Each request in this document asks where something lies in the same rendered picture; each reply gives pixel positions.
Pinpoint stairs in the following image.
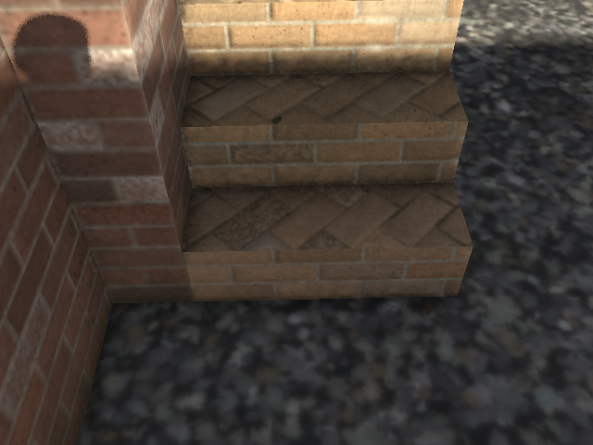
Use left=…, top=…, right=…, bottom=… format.
left=179, top=0, right=473, bottom=301

